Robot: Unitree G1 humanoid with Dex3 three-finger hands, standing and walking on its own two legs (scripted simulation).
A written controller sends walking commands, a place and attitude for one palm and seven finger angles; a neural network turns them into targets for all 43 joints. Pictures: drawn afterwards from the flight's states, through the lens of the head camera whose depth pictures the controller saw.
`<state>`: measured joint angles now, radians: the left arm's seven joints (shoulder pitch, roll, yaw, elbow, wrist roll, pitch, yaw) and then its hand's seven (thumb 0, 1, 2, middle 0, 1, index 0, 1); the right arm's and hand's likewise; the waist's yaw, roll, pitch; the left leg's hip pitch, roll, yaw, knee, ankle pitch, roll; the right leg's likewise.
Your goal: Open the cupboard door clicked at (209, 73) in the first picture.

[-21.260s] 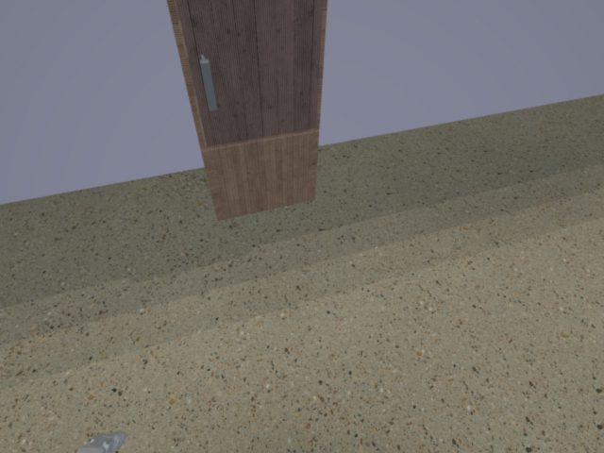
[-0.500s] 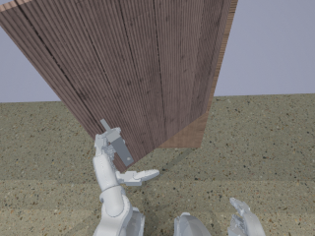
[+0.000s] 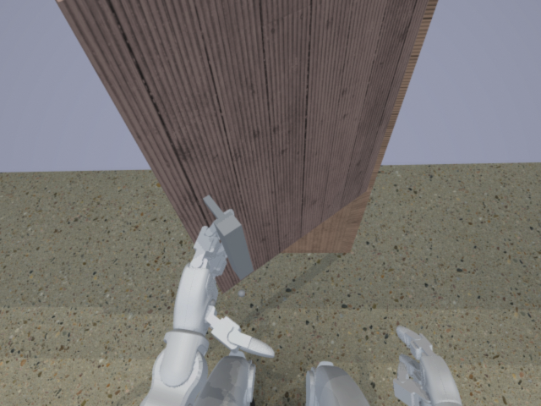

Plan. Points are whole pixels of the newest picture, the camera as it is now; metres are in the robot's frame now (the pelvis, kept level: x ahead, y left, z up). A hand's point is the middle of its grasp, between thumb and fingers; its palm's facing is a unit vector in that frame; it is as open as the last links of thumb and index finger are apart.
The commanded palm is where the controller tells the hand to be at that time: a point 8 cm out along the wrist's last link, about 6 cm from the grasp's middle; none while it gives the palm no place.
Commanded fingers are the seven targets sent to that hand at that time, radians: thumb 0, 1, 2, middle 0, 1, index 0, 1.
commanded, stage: slide the hand sideways off the handle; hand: left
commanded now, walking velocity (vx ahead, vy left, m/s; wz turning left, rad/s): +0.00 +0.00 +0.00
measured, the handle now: (227, 238) +0.35 +0.08 +0.03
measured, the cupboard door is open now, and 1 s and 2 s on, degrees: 38 38 38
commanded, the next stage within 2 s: draw the hand back to the body in 1.00 s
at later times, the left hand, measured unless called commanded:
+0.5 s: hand (204, 314) +0.24 +0.09 +0.04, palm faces -0.05 -1.00 +0.05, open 16.2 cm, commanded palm +0.21 +0.14 +0.03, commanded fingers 0.00 -0.50 0.30 -0.15 -0.30 -0.15 -0.30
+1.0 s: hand (178, 339) +0.21 +0.12 +0.04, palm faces -0.02 -1.00 +0.01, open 16.3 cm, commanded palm +0.18 +0.18 +0.03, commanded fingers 0.00 -0.50 0.30 -0.15 -0.30 -0.15 -0.30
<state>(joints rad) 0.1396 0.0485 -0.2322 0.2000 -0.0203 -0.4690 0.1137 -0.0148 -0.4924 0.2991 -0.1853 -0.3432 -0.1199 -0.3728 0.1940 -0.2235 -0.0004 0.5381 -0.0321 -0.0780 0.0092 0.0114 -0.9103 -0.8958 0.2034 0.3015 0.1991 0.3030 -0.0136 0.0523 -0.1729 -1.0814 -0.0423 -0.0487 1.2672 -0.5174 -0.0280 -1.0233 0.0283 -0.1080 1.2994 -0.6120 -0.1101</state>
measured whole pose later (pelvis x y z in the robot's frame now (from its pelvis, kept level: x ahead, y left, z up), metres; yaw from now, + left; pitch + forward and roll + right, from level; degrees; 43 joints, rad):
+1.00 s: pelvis +0.02 +0.04 -0.01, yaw -2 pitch +20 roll -2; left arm 0.58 0.07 -0.22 -0.16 0.00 -0.48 0.07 -0.01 -0.49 0.30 -0.15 -0.30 -0.15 -0.30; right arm 0.20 -0.20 0.01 0.40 -0.02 -0.02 0.02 0.01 -0.91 -0.90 0.20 0.30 0.20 0.30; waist 0.03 0.03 -0.20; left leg -1.12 -0.04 -0.02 1.36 -0.59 0.04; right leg -1.05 0.03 -0.08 1.34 -0.65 -0.05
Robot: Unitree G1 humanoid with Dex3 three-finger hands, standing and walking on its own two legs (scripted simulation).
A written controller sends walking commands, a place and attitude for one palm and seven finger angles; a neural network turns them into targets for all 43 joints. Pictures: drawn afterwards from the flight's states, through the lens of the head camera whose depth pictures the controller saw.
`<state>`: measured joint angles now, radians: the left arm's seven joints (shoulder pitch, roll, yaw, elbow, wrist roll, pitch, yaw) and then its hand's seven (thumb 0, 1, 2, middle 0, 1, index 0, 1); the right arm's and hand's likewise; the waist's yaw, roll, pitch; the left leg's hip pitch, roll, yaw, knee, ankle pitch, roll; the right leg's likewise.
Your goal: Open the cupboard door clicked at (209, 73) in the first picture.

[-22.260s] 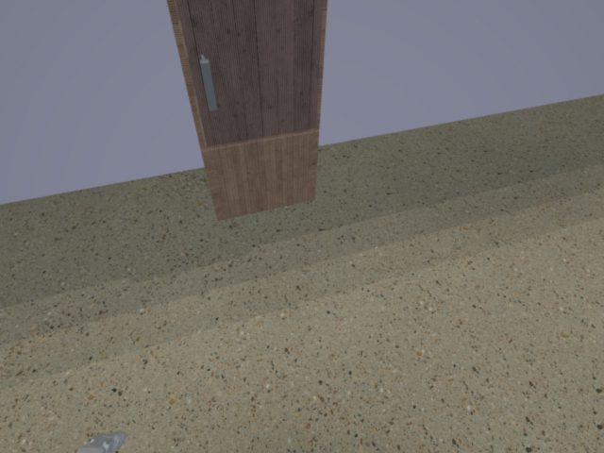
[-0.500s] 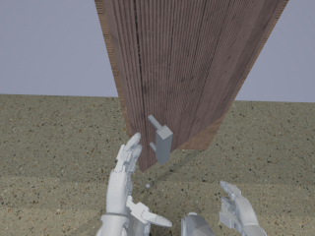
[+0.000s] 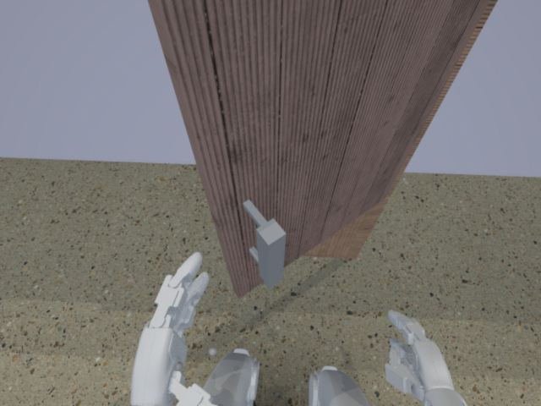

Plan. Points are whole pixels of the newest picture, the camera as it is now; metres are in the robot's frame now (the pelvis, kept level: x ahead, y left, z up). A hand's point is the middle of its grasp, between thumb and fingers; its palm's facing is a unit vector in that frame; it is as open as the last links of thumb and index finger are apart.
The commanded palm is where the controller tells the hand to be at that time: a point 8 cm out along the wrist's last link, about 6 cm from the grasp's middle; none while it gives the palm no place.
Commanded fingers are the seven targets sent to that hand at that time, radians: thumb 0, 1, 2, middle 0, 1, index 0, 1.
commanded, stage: draw the hand back to the body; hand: left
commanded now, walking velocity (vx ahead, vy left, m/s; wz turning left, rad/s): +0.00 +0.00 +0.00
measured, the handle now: (261, 245) +0.33 +0.05 +0.04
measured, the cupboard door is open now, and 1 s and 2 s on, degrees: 38 38 38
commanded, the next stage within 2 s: step back with the hand held close in 1.68 s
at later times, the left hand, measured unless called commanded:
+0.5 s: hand (165, 349) +0.18 +0.12 +0.12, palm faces +0.03 -1.00 -0.06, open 16.3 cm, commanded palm +0.15 +0.19 +0.13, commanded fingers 0.00 -0.47 0.31 -0.15 -0.30 -0.15 -0.30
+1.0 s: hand (3, 291) +0.20 +0.23 +0.21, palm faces +0.30 -0.87 -0.39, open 12.7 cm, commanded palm +0.15 +0.28 +0.24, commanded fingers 0.00 0.41 0.69 -0.18 -0.30 -0.18 -0.30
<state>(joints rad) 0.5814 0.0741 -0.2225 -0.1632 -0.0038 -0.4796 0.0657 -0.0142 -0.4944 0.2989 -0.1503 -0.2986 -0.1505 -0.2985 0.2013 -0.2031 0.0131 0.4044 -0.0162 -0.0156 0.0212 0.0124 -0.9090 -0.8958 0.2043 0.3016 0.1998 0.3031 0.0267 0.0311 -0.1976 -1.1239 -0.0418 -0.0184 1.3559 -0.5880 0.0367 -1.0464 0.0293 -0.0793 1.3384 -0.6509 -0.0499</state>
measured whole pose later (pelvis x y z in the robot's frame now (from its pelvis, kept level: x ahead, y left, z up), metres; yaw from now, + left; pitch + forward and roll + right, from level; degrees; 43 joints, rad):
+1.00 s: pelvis +0.03 +0.01 +0.11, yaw +1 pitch +2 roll -1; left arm 0.61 0.32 0.13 -0.39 -0.05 -0.02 0.14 -0.01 0.08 0.55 -0.18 -0.30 -0.18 -0.30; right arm 0.24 -0.22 0.08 0.51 0.03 -0.06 -0.12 0.01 -0.91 -0.90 0.20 0.30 0.20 0.30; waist 0.04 0.07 -0.08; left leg -0.38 -0.06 -0.02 0.71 -0.37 0.06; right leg -0.30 0.02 -0.05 0.67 -0.40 -0.02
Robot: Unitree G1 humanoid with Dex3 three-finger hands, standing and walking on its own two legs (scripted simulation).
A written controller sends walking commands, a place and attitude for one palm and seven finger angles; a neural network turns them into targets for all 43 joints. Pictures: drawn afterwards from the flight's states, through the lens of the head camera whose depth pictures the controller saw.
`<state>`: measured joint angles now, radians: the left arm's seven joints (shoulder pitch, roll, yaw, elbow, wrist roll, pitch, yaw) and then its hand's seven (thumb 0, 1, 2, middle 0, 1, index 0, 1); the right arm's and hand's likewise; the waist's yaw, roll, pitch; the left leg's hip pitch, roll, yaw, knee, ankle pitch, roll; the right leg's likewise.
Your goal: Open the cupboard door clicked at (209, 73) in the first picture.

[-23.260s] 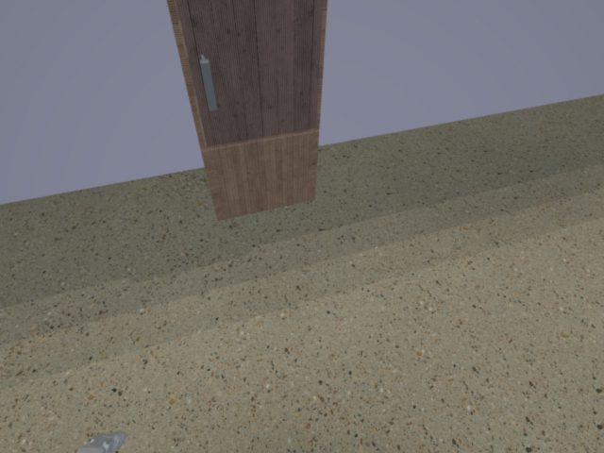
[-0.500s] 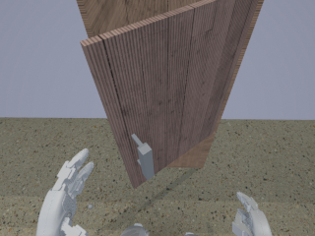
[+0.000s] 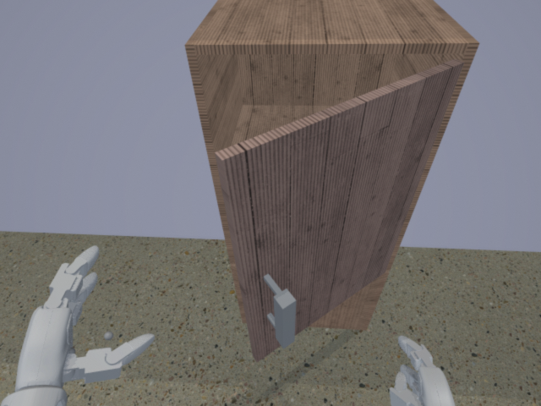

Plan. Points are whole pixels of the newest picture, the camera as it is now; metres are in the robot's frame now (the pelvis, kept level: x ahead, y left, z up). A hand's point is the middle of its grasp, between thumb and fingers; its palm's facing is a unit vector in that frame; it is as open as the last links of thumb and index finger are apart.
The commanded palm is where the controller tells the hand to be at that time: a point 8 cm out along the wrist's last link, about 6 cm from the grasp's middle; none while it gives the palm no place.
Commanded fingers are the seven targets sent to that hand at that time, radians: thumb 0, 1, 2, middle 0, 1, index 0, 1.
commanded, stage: draw the hand back to the body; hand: left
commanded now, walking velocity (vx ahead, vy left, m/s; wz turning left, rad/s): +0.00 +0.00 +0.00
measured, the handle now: (277, 310) +0.31 +0.03 -0.07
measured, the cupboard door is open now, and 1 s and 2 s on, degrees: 38 38 38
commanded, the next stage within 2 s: step back with the hand held close in 0.68 s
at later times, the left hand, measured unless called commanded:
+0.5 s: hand (48, 284) +0.20 +0.27 +0.17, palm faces +0.43 -0.81 -0.39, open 7.6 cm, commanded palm +0.14 +0.30 +0.19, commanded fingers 0.00 0.90 0.90 -0.20 -0.30 -0.20 -0.30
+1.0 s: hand (68, 295) +0.19 +0.24 +0.17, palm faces +0.39 -0.79 -0.47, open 7.4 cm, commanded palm +0.13 +0.28 +0.20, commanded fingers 0.00 0.90 0.90 -0.20 -0.30 -0.20 -0.30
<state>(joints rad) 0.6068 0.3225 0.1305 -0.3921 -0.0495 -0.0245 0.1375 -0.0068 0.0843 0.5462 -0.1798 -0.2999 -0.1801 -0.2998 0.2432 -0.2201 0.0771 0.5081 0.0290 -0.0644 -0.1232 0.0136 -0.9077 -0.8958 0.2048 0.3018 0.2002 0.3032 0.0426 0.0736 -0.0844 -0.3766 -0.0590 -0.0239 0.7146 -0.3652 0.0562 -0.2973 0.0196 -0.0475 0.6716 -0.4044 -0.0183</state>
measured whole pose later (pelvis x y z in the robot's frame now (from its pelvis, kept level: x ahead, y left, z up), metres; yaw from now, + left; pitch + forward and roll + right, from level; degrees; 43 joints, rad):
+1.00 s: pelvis -0.01 -0.02 +0.02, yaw +0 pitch -1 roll -1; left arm 0.52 0.36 0.37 -0.40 -0.06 -0.12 0.11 0.01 0.90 0.90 -0.21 -0.30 -0.21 -0.30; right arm 0.16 -0.25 0.02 0.60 0.00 -0.03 -0.08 0.01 -0.91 -0.90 0.21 0.30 0.20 0.30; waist 0.01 0.07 0.02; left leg -0.22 -0.03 -0.05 0.46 -0.21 0.02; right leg -0.14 0.05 -0.06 0.39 -0.24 -0.05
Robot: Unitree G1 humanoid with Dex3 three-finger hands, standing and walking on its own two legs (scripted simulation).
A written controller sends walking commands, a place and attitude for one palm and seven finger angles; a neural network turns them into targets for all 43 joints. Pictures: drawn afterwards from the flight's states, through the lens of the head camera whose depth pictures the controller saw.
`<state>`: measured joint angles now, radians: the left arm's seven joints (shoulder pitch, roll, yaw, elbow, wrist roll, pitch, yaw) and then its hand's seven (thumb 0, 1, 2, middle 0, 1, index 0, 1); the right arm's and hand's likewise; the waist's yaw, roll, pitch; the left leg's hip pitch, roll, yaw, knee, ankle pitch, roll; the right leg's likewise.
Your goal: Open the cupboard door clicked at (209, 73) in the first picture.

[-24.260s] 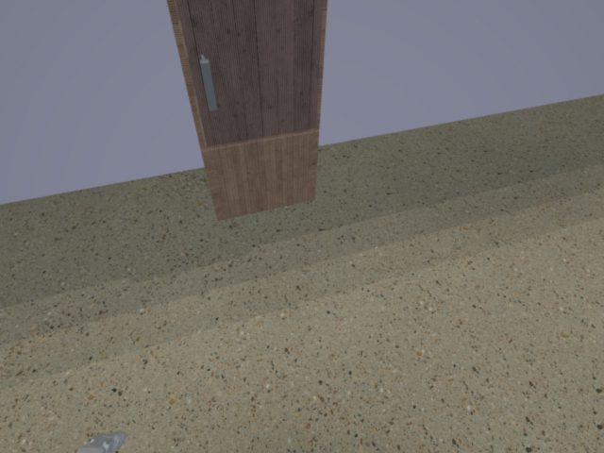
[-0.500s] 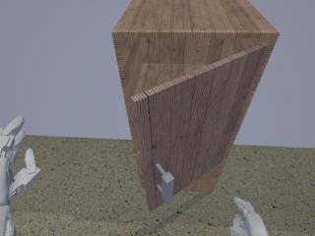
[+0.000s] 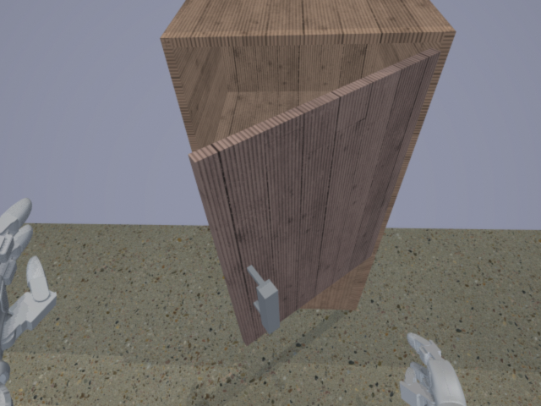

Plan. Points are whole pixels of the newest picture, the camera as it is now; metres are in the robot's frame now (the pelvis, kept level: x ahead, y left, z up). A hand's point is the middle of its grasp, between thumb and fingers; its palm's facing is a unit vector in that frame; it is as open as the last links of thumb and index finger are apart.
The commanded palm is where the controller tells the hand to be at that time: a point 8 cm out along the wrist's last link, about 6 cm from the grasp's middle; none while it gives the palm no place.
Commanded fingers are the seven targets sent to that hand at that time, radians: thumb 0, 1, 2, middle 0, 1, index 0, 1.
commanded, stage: step back with the hand held close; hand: left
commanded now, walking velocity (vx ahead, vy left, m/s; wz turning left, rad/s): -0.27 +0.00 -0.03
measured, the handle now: (262, 299) +0.32 +0.05 -0.09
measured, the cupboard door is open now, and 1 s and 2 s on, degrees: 38 38 38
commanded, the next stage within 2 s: stop stepping back and stand still in 0.90 s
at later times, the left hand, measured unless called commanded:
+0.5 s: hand (0, 358) +0.14 +0.28 +0.14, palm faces +0.38 -0.80 -0.46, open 7.4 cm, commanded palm +0.08 +0.32 +0.17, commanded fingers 0.00 0.90 0.90 -0.20 -0.30 -0.20 -0.30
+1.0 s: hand out of the picture +0.04 +0.23 +0.15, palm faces +0.17 -0.74 -0.65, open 7.4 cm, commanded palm -0.05 +0.30 +0.17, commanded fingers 0.00 0.90 0.90 -0.20 -0.30 -0.20 -0.30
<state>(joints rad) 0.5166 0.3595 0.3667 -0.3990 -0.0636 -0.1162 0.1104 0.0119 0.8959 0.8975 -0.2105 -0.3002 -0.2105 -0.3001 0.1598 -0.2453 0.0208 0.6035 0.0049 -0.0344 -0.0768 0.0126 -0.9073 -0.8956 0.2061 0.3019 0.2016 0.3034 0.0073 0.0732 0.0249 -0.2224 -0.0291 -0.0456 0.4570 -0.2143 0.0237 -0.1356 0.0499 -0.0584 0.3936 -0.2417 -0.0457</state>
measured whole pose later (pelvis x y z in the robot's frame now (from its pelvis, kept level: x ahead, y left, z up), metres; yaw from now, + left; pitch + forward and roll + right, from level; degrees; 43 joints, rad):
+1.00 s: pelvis -0.19 +0.00 -0.03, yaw -1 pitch +4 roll -2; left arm 0.56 0.57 0.49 -0.69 -0.09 -0.19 0.08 0.01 0.89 0.90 -0.22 -0.30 -0.22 -0.30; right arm -0.03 -0.21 0.01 0.55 0.00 -0.07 -0.01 0.01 -0.91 -0.90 0.21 0.30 0.20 0.30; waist 0.01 0.06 0.17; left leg -0.61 0.02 -0.02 0.38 0.13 0.03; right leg -0.14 0.14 -0.02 0.55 -0.49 -0.09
